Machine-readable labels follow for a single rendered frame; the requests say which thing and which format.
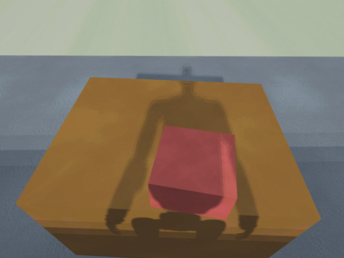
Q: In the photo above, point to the carton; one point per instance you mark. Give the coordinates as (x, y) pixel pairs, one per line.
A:
(194, 172)

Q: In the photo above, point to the pedestal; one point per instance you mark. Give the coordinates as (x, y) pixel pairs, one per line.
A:
(90, 189)

